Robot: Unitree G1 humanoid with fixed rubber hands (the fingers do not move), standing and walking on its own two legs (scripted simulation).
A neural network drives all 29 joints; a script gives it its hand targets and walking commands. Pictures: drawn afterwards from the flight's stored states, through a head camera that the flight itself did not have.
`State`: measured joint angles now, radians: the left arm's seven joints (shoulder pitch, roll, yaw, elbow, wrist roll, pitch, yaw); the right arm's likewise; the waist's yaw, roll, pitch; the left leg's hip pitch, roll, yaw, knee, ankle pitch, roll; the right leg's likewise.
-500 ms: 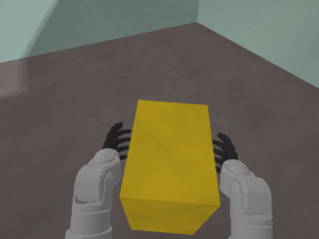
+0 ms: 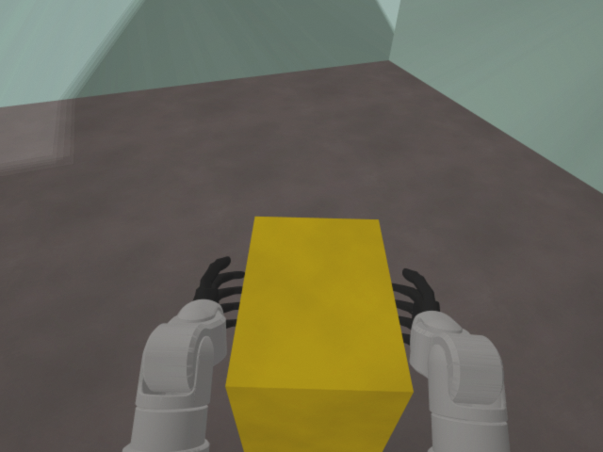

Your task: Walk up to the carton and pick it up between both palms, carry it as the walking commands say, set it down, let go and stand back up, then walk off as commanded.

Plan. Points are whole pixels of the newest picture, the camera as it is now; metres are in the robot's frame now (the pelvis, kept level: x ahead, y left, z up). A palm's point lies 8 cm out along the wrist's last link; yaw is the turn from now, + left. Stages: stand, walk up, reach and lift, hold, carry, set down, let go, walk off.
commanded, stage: carry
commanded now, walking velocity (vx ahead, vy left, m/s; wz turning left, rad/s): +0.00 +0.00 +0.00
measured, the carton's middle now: (313, 346) +0.27 +0.00 -0.01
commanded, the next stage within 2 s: none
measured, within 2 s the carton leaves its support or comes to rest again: neither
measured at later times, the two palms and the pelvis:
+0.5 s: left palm (181, 272) +0.31 +0.18 +0.09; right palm (379, 279) +0.31 -0.09 +0.10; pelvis +0.05 +0.04 +0.00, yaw +0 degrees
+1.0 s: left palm (170, 246) +0.38 +0.22 +0.06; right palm (343, 249) +0.39 -0.05 +0.07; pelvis +0.12 +0.07 +0.01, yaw +1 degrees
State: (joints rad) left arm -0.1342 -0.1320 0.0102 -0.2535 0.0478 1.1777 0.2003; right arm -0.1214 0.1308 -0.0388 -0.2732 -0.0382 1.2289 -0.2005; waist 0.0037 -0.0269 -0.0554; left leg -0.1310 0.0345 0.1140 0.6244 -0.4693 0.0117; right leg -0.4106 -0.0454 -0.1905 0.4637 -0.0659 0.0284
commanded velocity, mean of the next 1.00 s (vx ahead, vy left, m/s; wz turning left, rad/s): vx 0.00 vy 0.00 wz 0.00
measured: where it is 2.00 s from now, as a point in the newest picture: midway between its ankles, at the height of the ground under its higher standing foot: outside the picture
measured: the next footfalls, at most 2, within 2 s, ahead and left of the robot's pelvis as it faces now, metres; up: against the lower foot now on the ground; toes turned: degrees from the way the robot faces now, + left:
left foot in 1.46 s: +0.31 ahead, +0.19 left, +0.00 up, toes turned -14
right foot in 1.66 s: +0.24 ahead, -0.01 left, +0.00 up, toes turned +0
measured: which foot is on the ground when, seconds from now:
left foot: down 0.00-1.00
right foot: down 0.00-1.00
